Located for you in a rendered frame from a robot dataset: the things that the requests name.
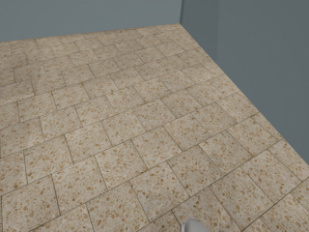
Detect right robot shin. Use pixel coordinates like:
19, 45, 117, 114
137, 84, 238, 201
187, 217, 197, 221

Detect right robot thigh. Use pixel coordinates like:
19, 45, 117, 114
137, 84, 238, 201
180, 219, 210, 232

